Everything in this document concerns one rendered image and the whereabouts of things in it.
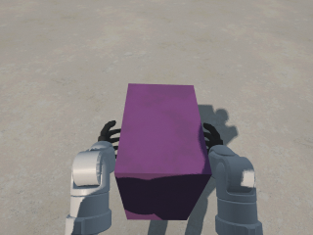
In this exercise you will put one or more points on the robot left forearm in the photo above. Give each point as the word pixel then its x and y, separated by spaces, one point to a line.
pixel 90 183

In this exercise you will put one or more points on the robot right forearm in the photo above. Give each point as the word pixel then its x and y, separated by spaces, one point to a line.
pixel 235 192

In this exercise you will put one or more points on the carton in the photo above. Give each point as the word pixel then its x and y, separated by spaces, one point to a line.
pixel 162 163

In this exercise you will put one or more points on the robot left hand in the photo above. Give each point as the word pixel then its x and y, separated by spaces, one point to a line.
pixel 106 133

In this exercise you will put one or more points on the robot right hand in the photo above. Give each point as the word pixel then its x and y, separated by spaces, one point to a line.
pixel 213 136

